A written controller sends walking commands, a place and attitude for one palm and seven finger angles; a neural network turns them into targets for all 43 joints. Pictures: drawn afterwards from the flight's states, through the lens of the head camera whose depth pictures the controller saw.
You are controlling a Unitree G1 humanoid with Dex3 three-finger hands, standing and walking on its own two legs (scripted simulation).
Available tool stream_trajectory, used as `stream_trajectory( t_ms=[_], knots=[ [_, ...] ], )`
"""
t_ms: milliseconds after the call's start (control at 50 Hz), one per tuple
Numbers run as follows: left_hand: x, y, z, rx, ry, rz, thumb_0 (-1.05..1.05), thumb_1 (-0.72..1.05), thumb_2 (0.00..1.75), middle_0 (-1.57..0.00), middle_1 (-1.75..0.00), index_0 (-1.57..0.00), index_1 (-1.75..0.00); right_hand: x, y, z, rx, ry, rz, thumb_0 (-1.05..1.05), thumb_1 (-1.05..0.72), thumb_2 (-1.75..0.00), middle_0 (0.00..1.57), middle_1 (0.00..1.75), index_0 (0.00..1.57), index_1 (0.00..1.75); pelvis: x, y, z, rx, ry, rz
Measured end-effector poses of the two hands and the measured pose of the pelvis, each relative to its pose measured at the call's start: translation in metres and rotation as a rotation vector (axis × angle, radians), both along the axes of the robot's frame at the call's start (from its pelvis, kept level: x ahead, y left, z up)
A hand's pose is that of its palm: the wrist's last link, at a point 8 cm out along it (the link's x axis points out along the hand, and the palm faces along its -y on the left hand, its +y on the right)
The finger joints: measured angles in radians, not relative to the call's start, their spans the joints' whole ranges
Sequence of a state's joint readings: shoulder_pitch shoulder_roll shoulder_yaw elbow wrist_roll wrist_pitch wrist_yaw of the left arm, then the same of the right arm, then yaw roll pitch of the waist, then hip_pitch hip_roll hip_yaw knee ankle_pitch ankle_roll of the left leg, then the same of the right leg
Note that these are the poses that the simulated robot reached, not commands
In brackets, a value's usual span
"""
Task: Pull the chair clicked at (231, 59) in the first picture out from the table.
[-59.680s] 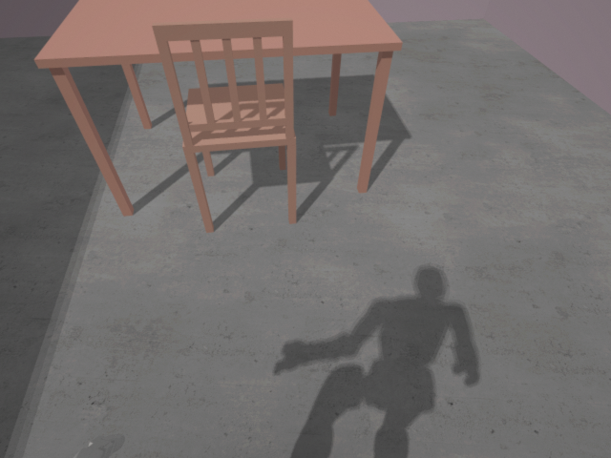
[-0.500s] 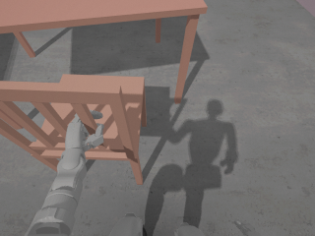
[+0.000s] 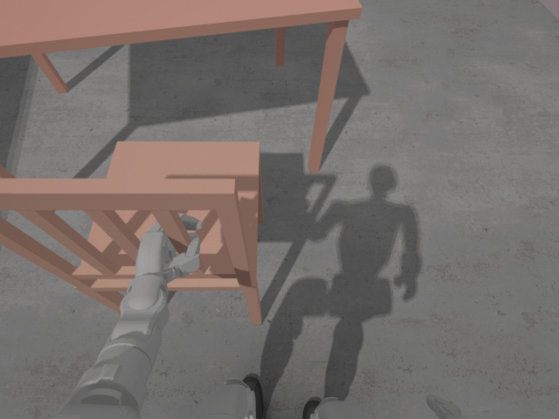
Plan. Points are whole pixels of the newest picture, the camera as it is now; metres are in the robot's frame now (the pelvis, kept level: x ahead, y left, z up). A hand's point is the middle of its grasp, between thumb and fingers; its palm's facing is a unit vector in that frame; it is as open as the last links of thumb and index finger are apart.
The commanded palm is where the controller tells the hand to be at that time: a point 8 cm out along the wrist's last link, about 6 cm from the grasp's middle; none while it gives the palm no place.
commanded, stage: step backward, pulling the chair out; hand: left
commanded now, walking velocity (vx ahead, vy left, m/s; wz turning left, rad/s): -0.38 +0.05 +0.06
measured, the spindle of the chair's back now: (129, 243) +0.38 +0.26 -0.08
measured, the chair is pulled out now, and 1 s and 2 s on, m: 0.39 0.46 0.63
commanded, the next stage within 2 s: stop walking, hand still on the chair in 1.86 s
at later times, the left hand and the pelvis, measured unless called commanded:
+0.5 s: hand (205, 290) +0.30 +0.12 -0.06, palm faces -0.01 -0.99 -0.15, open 5.4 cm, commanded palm +0.29 +0.17 -0.06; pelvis -0.04 -0.01 +0.00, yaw +1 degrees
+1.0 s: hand (204, 291) +0.30 +0.12 -0.06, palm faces -0.07 -0.98 -0.17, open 5.6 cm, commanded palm +0.28 +0.17 -0.05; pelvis -0.05 +0.00 +0.01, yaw +1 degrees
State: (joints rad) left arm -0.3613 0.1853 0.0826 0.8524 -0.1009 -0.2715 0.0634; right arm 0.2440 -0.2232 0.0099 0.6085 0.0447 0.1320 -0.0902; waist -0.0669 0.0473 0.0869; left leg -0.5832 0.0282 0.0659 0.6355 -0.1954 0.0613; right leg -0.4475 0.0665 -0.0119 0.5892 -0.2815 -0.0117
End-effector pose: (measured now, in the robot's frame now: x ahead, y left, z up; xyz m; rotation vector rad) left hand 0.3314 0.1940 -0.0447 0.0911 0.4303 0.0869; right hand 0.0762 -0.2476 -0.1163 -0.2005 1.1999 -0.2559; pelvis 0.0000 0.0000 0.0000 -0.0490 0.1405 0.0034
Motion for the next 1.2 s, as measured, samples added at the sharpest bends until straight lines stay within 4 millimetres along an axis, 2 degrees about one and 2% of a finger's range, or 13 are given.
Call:
stream_trajectory(
  t_ms=[220, 360, 660, 800, 900, 1000, 1100, 1200],
  knots=[
    [-0.036, -0.017, 0.002, 0.021, 0.030, -0.038, 0.04, 0.70, 0.74, -0.25, -1.02, -0.49, -1.45, -0.012, -0.014, 0.003, -0.036, -0.090, 0.020, 0.00, -0.90, -0.90, 0.20, 0.30, 0.20, 0.30, -0.030, -0.006, -0.001, 0.002, -0.065, 0.024],
    [-0.049, -0.022, 0.003, 0.037, 0.046, -0.072, 0.04, 0.68, 0.75, -0.26, -1.07, -0.49, -1.45, -0.026, -0.019, 0.006, -0.061, -0.116, 0.018, 0.00, -0.91, -0.90, 0.20, 0.30, 0.20, 0.30, -0.037, -0.004, 0.000, 0.006, -0.092, 0.022],
    [-0.052, -0.026, 0.003, 0.052, 0.049, -0.046, 0.05, 0.65, 0.80, -0.28, -1.09, -0.49, -1.45, -0.039, -0.016, -0.006, -0.015, -0.109, 0.045, 0.00, -0.90, -0.90, 0.20, 0.30, 0.20, 0.30, -0.045, -0.016, -0.002, 0.014, -0.114, 0.021],
    [-0.049, -0.024, 0.004, 0.067, 0.066, -0.092, 0.04, 0.63, 0.80, -0.30, -1.14, -0.49, -1.45, -0.032, -0.022, 0.002, -0.073, -0.086, 0.040, 0.00, -0.90, -0.90, 0.20, 0.30, 0.20, 0.30, -0.034, -0.002, 0.002, 0.018, -0.097, 0.040],
    [-0.046, -0.022, 0.005, 0.070, 0.077, -0.138, 0.04, 0.63, 0.79, -0.29, -1.18, -0.49, -1.45, -0.022, -0.013, 0.012, -0.090, -0.099, 0.070, 0.00, -0.91, -0.90, 0.20, 0.30, 0.20, 0.30, -0.043, 0.007, 0.007, 0.036, -0.091, 0.026],
    [-0.049, -0.022, 0.005, 0.064, 0.080, -0.124, 0.05, 0.63, 0.79, -0.28, -1.19, -0.49, -1.45, -0.019, 0.002, 0.013, -0.035, -0.136, 0.097, 0.00, -0.91, -0.90, 0.20, 0.30, 0.20, 0.30, -0.055, 0.003, 0.007, 0.040, -0.090, 0.015],
    [-0.059, -0.024, 0.005, 0.076, 0.072, -0.092, 0.05, 0.62, 0.80, -0.30, -1.20, -0.49, -1.45, -0.033, 0.010, 0.004, 0.043, -0.149, 0.094, 0.00, -0.90, -0.90, 0.20, 0.30, 0.20, 0.30, -0.069, -0.011, 0.005, 0.025, -0.088, -0.009],
    [-0.076, -0.028, 0.005, 0.078, 0.069, -0.065, 0.06, 0.61, 0.81, -0.32, -1.18, -0.49, -1.45, -0.061, -0.004, -0.003, 0.053, -0.106, 0.054, 0.00, -0.90, -0.90, 0.20, 0.30, 0.20, 0.30, -0.085, -0.022, 0.006, -0.004, -0.092, 0.002]
  ],
)
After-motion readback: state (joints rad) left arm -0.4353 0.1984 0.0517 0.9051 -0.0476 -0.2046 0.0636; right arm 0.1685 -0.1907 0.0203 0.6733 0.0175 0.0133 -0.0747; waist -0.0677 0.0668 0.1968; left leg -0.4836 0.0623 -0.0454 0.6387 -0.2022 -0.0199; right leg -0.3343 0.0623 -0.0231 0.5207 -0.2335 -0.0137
